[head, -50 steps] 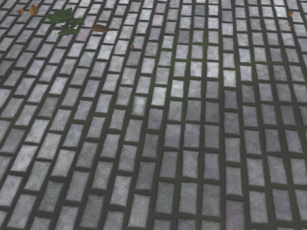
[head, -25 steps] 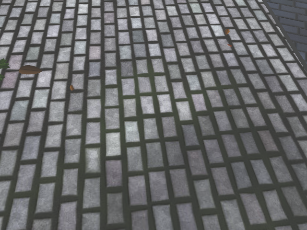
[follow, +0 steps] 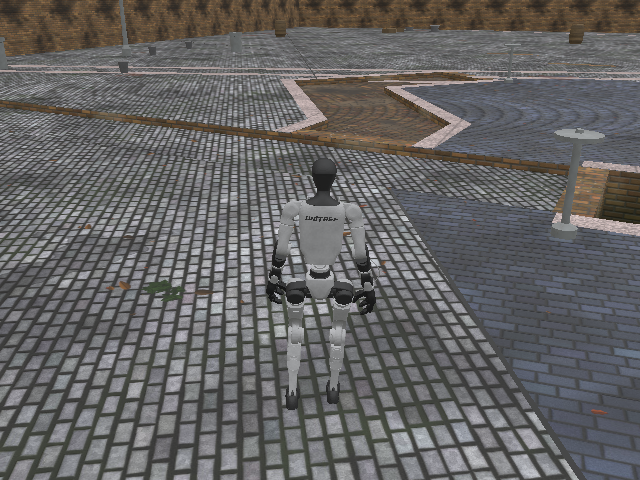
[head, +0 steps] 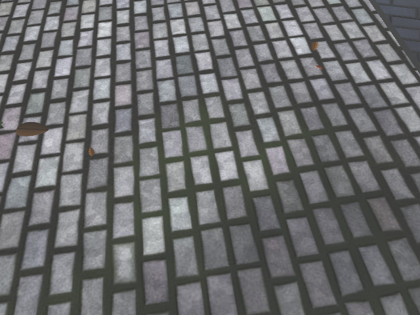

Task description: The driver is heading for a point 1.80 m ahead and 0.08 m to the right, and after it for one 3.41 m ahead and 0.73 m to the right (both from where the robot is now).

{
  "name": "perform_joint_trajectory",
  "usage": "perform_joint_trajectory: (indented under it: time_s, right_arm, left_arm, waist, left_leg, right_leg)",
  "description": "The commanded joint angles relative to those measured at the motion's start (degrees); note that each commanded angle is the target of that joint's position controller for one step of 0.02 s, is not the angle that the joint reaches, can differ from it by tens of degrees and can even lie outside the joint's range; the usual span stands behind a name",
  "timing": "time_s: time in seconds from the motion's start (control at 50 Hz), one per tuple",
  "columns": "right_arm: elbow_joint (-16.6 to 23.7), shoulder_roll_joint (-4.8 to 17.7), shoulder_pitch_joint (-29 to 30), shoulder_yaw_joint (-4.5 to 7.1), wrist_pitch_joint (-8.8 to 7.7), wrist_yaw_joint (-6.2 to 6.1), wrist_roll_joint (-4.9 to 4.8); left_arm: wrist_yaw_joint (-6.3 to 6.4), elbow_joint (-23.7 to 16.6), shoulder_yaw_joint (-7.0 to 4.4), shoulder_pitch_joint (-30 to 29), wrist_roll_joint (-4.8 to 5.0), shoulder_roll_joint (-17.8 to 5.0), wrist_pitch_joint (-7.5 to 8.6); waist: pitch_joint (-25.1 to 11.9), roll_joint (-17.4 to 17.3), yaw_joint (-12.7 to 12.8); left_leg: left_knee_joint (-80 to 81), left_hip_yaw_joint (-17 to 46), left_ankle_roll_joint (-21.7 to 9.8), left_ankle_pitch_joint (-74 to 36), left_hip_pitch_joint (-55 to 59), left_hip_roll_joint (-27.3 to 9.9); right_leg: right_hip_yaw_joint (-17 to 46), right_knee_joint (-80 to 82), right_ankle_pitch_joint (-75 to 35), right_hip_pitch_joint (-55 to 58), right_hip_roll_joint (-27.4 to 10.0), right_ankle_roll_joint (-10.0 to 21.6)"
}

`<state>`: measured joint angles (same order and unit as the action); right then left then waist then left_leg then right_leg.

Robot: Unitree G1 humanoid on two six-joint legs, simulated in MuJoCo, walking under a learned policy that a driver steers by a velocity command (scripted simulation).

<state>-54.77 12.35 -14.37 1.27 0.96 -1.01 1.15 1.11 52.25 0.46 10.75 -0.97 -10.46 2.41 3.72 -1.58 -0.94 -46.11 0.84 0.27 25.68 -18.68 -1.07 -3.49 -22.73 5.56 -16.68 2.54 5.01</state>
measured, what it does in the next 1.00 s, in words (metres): walks ahead: left foot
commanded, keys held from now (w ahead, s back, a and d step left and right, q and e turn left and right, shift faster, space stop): no key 0.64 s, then w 0.36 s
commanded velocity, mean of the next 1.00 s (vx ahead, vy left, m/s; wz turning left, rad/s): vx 0.11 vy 0.00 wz -0.01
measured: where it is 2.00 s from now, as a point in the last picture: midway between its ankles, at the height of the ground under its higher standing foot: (231, 270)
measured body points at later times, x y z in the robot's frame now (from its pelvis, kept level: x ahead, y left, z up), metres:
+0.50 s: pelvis +0.03 +0.02 +0.00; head +0.03 +0.02 +0.45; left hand +0.03 +0.25 -0.15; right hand +0.03 -0.20 -0.16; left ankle +0.01 +0.13 -0.74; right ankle +0.07 -0.07 -0.74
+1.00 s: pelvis +0.11 -0.01 -0.01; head +0.11 -0.02 +0.44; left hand +0.13 +0.24 -0.15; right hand +0.05 -0.24 -0.17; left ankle +0.01 +0.12 -0.72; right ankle +0.10 -0.08 -0.74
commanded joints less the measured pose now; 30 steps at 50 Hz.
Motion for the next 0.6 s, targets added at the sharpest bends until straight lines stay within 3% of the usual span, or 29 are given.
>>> perform_joint_trajectory:
  time_s: [0.02, 0.08, 0.12, 0.14, 0.16, 0.18, 0.24, 0.32, 0.6]
  right_arm:
    - [-1.7, 2.5, -7.8, 0.4, 1.37, -0.65, -0.03]
    - [-3.0, 2.0, -7.2, 0.1, 1.43, -0.79, 0.15]
    - [-3.3, 3.2, -6.7, -0.08, 0.63, -0.89, 0.9]
    - [-3.1, 5.3, -5.5, 0.07, 0.03, -0.97, 0.83]
    - [-3.8, 4.8, -4.1, 0.04, -0.35, -0.77, -0.14]
    - [-4.0, 3.4, -3.0, -0.39, -0.98, -0.69, -0.3]
    - [-4.7, 3.2, -2.5, -0.44, -1.87, -1.0, -0.74]
    - [-6.2, 2.2, -4.7, -0.59, -1.67, -1.1, -0.6]
    - [-9.2, 0.5, -6.8, -1.21, -1.69, -1.48, -0.61]
  left_arm:
    - [0.18, -1.1, -1.59, 0.3, -0.21, -7.5, 0.27]
    - [0.19, 0.1, -1.9, -0.5, 0.4, -8.0, -1.07]
    - [0.21, 1.1, -1.83, 0.9, 0.61, -7.0, -1.67]
    - [0.09, 1.5, -1.98, 2.9, 0.91, -6.3, -1.93]
    - [0.02, 2.4, -1.92, 3.3, 1.14, -5.5, -2.24]
    - [-0.01, 3.3, -1.95, 4.1, 0.84, -5.5, -2.23]
    - [0.03, 5.6, -2.15, 5.9, 0.33, -6.0, -1.77]
    - [0.36, 7.5, -1.77, 5.7, 0.54, -4.8, -1.53]
    - [1.07, 12.2, -1.25, 8.0, 0.55, -3.2, -1.85]
  waist:
    - [-7.5, 8.2, -1.1]
    - [-4.8, 7.1, -1.8]
    - [-1.5, 3.8, -1.4]
    - [0.4, 0.7, 0.8]
    - [2.5, -3.8, 1.5]
    - [1.9, -4.7, 2.1]
    - [-0.4, -2.6, 2.6]
    - [-0.3, 0.6, 1.4]
    - [0.1, 1.2, 1.4]
  left_leg:
    - [6.3, -1.0, 0.2, -3.4, 7.6, 0.1]
    - [15.7, -2.3, -0.9, -10.6, 12.5, 0.5]
    - [23.7, 2.2, -2.2, -13.1, 14.7, -3.0]
    - [26.0, 6.0, -3.2, -9.1, 10.9, -5.8]
    - [28.6, 7.2, -3.7, -3.6, 2.3, -6.0]
    - [31.0, 7.7, -3.1, -2.4, -1.2, -6.2]
    - [30.8, 5.8, -2.1, -7.5, 0.9, -4.8]
    - [29.2, 4.8, -2.7, -11.2, 4.9, -4.4]
    - [28.7, 4.2, -3.0, -14.3, 5.8, -4.2]
  right_leg:
    - [11.4, 9.0, -5.9, 0.7, -13.5, 6.1]
    - [12.8, 10.5, 15.5, -4.6, -12.3, 3.9]
    - [13.4, 10.5, 23.2, -8.4, -10.8, -0.2]
    - [11.6, 9.6, 20.4, -7.5, -8.0, -1.7]
    - [8.5, 7.6, 13.9, -1.3, -5.5, -2.2]
    - [8.0, 5.0, 8.5, 5.0, -5.5, -2.1]
    - [8.7, 4.3, 4.3, 8.8, -6.6, -1.5]
    - [8.9, 5.6, 5.0, 6.0, -6.9, -1.8]
    - [8.6, 4.8, 1.7, 7.3, -7.2, -2.0]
